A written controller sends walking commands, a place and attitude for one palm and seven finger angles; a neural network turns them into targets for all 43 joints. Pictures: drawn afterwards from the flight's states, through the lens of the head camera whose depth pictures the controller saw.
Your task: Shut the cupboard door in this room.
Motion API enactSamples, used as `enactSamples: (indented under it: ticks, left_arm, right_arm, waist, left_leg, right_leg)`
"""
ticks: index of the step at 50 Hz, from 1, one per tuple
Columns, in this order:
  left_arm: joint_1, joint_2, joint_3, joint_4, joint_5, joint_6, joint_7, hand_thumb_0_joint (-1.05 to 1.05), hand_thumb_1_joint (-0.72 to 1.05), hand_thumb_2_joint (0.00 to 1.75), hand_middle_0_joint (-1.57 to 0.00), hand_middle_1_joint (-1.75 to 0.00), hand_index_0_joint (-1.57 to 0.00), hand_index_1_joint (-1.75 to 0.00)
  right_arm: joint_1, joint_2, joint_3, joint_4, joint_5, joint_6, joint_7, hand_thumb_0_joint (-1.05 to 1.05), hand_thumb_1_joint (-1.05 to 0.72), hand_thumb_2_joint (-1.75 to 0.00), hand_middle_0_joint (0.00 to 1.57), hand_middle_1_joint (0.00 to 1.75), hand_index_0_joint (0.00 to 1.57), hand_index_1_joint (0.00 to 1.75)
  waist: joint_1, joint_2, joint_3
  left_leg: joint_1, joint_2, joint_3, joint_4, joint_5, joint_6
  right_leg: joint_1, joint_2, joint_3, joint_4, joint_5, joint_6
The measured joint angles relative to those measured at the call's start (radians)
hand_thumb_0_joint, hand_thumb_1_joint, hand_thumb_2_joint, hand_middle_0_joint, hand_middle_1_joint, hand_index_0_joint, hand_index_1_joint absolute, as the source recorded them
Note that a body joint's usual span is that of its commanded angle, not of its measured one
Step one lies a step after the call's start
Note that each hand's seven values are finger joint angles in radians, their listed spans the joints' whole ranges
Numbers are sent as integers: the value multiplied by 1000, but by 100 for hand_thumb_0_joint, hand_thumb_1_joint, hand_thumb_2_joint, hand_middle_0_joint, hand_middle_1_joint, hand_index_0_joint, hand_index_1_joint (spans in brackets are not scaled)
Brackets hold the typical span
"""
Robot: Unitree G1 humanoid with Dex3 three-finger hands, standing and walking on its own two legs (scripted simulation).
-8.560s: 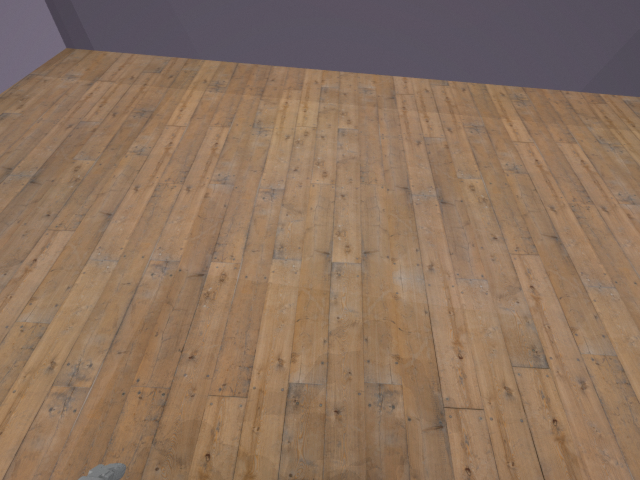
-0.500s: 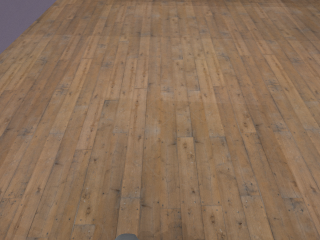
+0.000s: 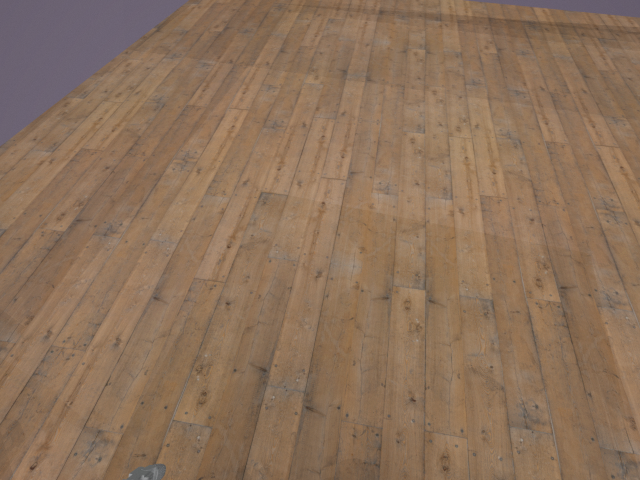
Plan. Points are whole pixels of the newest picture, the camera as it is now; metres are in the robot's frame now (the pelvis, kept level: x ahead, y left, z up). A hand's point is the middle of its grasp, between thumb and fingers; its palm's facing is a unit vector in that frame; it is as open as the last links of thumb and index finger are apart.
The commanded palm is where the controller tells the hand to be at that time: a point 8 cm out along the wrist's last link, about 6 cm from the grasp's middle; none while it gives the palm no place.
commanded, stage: turn or walk to find it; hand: left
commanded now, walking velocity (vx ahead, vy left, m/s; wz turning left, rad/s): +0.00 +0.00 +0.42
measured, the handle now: out of the picture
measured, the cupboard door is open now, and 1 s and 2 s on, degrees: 75 75 75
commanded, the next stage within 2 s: stand and wait in 1.06 s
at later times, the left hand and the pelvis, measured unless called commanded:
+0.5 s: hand out of the picture -0.05 +0.21 -0.19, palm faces +0.29 -0.93 -0.23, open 7.4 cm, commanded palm none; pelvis -0.03 +0.00 -0.01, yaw +14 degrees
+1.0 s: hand out of the picture -0.04 +0.18 -0.14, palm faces +0.44 -0.85 -0.28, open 7.4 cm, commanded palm none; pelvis -0.04 -0.04 +0.00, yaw +26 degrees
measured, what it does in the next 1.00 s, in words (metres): steps on the spot, turning left: right foot, then left foot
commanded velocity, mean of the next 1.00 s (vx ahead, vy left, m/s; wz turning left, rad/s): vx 0.00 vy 0.00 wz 0.42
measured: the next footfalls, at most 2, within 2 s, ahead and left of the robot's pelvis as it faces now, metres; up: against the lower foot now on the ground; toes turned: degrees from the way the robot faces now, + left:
right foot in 0.04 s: +0.05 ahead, -0.12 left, +0.00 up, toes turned -3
left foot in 0.48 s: -0.03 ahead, +0.13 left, +0.00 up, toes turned +18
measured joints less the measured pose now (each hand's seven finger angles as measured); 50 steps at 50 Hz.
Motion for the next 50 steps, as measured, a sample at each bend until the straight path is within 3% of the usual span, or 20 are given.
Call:
enactSamples:
  ticks: [2,6,10,14,20,23,24,27,30,36,41,44,47,50]
  left_arm:
    - [2,-6,-5,-15,1,-18,-1,1,91,90,-20,-30,-20,-30]
    - [10,-41,-19,-24,11,-36,3,1,90,90,-20,-30,-20,-30]
    - [33,-59,-23,-16,13,-28,8,1,90,90,-20,-30,-20,-30]
    - [52,-60,-22,1,18,-27,8,1,90,90,-20,-30,-20,-30]
    - [74,-37,-13,24,23,-28,4,1,90,90,-20,-30,-20,-30]
    - [89,-15,-3,39,18,-19,3,1,90,90,-20,-30,-20,-30]
    - [95,-5,2,42,13,-12,3,1,90,90,-20,-30,-20,-30]
    - [95,24,16,65,11,26,7,1,90,90,-20,-30,-20,-30]
    - [83,35,21,77,11,34,1,1,91,90,-20,-30,-20,-30]
    - [53,26,16,48,5,18,-2,1,91,90,-19,-30,-20,-30]
    - [16,1,5,17,0,6,0,1,91,90,-19,-30,-20,-30]
    - [13,-14,-4,-4,2,-19,0,1,91,90,-20,-30,-20,-30]
    - [15,-43,-14,-14,11,-33,3,1,91,90,-20,-30,-20,-30]
    - [35,-60,-19,-14,11,-30,6,1,90,90,-20,-30,-20,-30]
  right_arm:
    - [16,-7,-7,1,4,6,2,1,-90,-90,21,30,20,30]
    - [33,-36,-30,14,6,33,4,1,-90,-90,21,30,20,30]
    - [48,-54,-41,26,1,44,15,1,-91,-90,20,30,20,30]
    - [61,-53,-39,37,2,48,18,1,-91,-90,20,30,20,30]
    - [39,-38,-23,46,11,41,14,1,-91,-90,20,30,20,30]
    - [24,-31,-13,31,14,22,12,1,-91,-90,20,30,20,30]
    - [19,-27,-12,25,11,11,12,1,-91,-90,20,30,20,30]
    - [2,0,-2,13,5,-5,7,1,-91,-90,20,30,20,30]
    - [0,14,8,9,3,-11,-4,1,-91,-90,20,30,20,30]
    - [0,20,13,7,4,-14,-5,1,-90,-90,21,30,20,30]
    - [7,7,1,3,-1,-2,-2,1,-90,-90,21,30,20,30]
    - [20,-7,-10,2,5,6,2,1,-90,-90,21,30,20,30]
    - [24,-30,-27,9,6,27,2,1,-90,-90,21,30,20,30]
    - [29,-47,-38,17,2,39,10,1,-90,-90,20,30,20,30]
  waist:
    - [-2,4,-9]
    - [-9,39,-3]
    - [-12,40,-2]
    - [-9,20,1]
    - [19,-17,18]
    - [24,-31,16]
    - [24,-38,13]
    - [32,-68,13]
    - [29,-58,4]
    - [22,-30,-5]
    - [1,-3,-5]
    - [-1,12,-14]
    - [-4,39,-5]
    - [-5,41,-2]
  left_leg:
    - [-30,-9,-12,47,-18,-15]
    - [-159,-19,-19,392,-209,-22]
    - [-236,9,12,634,-150,-40]
    - [-209,44,34,587,-152,-58]
    - [-98,61,79,321,-211,-58]
    - [-15,57,109,116,-109,-46]
    - [-6,52,108,78,-62,-28]
    - [-17,34,109,98,-75,11]
    - [-1,30,86,40,-46,17]
    - [14,15,43,-40,15,17]
    - [-14,2,2,-20,22,0]
    - [-58,-9,-21,47,-1,-22]
    - [-153,-20,-30,301,-186,-23]
    - [-233,-12,-6,559,-174,-31]
  right_leg:
    - [63,4,-12,-153,104,-12]
    - [69,-1,-64,-142,110,-99]
    - [100,-18,-101,-193,133,-106]
    - [109,-39,-134,-216,145,-105]
    - [87,-75,-177,-189,140,-88]
    - [58,-97,-199,-127,115,-67]
    - [35,-108,-197,-84,98,-57]
    - [-51,-86,-90,133,-73,-29]
    - [-108,-53,-37,289,-46,-15]
    - [-99,-26,-1,255,-27,4]
    - [-19,1,3,53,-27,-2]
    - [66,12,-13,-157,95,-23]
    - [67,10,-51,-137,95,-97]
    - [95,-3,-78,-176,109,-114]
